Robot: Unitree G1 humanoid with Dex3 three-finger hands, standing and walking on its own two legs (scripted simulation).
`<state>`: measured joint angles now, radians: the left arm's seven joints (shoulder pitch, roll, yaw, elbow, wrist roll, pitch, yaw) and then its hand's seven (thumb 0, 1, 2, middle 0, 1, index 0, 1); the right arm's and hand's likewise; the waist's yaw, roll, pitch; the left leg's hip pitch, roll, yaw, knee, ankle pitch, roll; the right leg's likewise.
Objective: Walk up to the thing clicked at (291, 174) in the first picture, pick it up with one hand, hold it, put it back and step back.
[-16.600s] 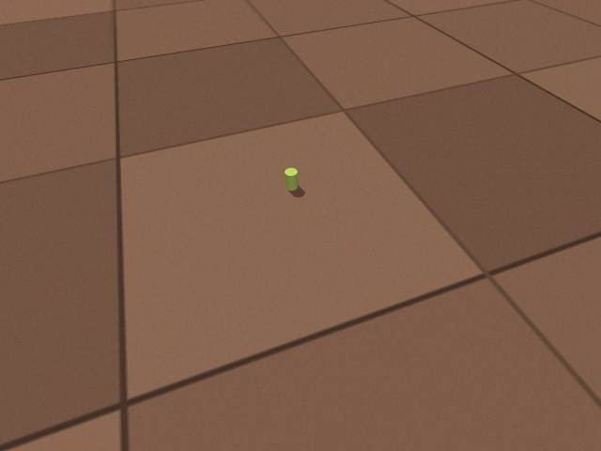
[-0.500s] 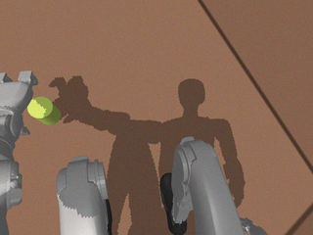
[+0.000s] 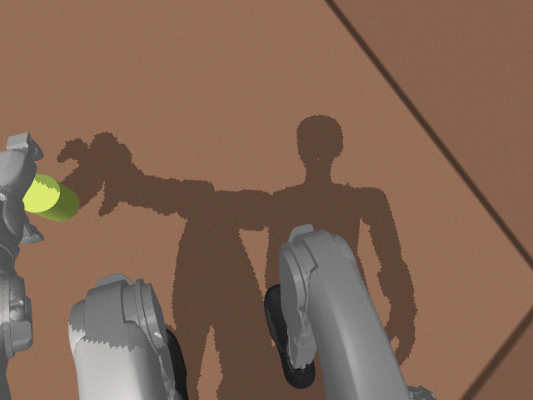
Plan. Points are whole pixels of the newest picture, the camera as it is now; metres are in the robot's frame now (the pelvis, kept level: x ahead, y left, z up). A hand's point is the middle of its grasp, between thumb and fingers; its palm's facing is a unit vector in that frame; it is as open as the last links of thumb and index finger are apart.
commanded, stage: rest palm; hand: left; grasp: from above
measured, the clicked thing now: (50, 199) +0.48 +0.29 -0.28
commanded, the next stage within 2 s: close in 0.86 s
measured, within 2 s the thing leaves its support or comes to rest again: neither
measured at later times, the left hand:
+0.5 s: hand (34, 190) +0.48 +0.29 -0.22, palm faces -0.44 -0.11 -0.89, open 14.2 cm
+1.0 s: hand (42, 194) +0.48 +0.29 -0.25, palm faces -0.44 -0.11 -0.89, open 13.9 cm
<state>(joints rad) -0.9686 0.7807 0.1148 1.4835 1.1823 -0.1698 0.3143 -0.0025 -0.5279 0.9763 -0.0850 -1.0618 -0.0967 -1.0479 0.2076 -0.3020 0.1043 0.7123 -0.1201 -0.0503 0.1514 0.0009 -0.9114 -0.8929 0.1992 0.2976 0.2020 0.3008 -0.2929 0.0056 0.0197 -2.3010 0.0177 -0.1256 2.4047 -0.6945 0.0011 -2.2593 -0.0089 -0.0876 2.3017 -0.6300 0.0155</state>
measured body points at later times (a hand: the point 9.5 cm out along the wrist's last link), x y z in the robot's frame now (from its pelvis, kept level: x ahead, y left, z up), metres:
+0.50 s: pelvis +0.01 +0.01 -0.02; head +0.27 +0.09 +0.33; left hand +0.50 +0.29 -0.17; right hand +0.04 -0.27 -0.10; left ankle +0.08 +0.13 -0.30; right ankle +0.11 -0.12 -0.30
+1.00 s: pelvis +0.00 +0.01 -0.03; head +0.28 +0.09 +0.32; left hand +0.50 +0.29 -0.20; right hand +0.01 -0.26 -0.09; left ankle +0.08 +0.13 -0.30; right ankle +0.11 -0.12 -0.30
